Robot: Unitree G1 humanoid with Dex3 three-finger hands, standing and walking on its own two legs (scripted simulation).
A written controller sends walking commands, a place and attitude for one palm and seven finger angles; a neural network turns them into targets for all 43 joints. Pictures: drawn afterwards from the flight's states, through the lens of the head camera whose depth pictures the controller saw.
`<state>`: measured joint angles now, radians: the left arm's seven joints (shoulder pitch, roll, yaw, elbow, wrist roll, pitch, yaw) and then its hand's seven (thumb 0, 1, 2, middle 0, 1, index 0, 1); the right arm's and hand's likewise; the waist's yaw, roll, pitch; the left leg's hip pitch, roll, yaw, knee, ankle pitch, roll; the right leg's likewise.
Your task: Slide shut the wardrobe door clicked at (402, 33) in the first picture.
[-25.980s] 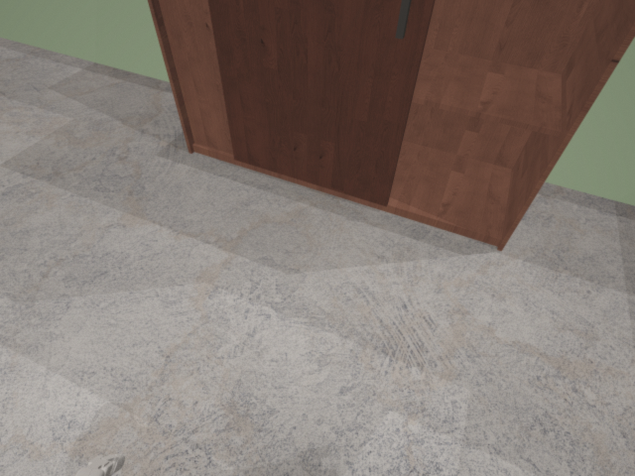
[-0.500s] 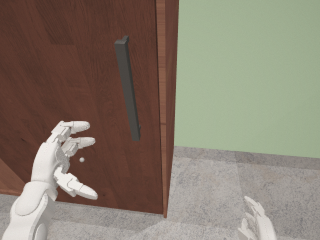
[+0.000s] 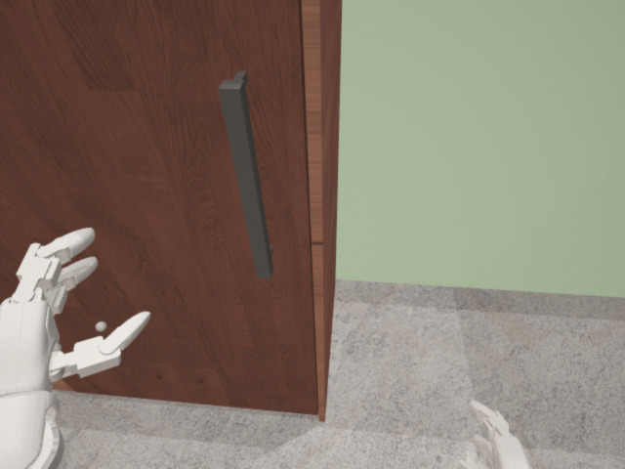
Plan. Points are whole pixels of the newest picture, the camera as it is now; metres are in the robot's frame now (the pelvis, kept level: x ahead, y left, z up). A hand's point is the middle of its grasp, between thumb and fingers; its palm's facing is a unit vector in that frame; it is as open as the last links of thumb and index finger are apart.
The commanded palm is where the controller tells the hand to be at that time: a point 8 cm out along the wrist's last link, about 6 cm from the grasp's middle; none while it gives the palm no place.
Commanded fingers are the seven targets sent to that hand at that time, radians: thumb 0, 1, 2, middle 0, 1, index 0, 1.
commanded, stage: draw the hand back to the body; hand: left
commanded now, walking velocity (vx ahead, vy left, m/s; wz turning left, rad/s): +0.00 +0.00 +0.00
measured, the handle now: (255, 190) +0.43 +0.14 +0.16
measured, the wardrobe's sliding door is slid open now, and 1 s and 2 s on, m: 0.00 0.00 0.00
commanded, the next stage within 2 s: step back with the hand held close in 0.58 s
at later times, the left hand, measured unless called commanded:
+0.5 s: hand (73, 343) +0.18 +0.25 +0.16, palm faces +0.49 -0.80 -0.36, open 7.5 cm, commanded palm +0.13 +0.29 +0.17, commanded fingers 0.00 0.90 0.90 -0.20 -0.30 -0.20 -0.30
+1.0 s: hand (67, 348) +0.18 +0.27 +0.14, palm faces +0.38 -0.79 -0.47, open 7.4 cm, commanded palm +0.12 +0.31 +0.17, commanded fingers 0.00 0.90 0.90 -0.20 -0.30 -0.20 -0.30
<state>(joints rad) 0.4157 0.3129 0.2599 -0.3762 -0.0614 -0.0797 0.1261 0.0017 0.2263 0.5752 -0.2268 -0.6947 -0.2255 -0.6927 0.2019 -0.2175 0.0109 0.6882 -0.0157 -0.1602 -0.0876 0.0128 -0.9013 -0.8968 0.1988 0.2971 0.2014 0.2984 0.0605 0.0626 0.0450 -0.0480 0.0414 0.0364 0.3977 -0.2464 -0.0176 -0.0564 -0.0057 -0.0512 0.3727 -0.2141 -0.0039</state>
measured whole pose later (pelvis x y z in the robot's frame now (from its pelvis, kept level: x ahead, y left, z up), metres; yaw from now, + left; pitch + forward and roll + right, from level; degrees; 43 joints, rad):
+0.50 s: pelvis -0.01 -0.01 +0.00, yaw +0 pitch -7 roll -1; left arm 0.45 0.32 0.32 -0.39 -0.07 -0.09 0.13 0.02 0.87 0.89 -0.21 -0.31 -0.20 -0.31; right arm 0.18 -0.21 0.00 0.68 -0.01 -0.16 -0.09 0.01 -0.90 -0.90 0.20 0.30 0.20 0.30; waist 0.08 0.07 0.05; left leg -0.05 0.05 0.02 0.40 -0.24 -0.03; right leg -0.05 0.00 -0.06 0.37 -0.21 -0.01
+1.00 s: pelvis -0.03 +0.02 -0.01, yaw -1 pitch +0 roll -1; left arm 0.54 0.38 0.36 -0.45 -0.04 -0.12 0.15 0.02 0.89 0.90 -0.21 -0.30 -0.21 -0.30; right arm 0.18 -0.24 -0.02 0.59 0.00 -0.05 -0.11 0.01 -0.90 -0.90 0.20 0.30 0.20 0.30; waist 0.01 0.04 0.01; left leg -0.27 0.03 0.06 0.51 -0.25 0.01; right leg -0.27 -0.02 -0.03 0.46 -0.19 0.02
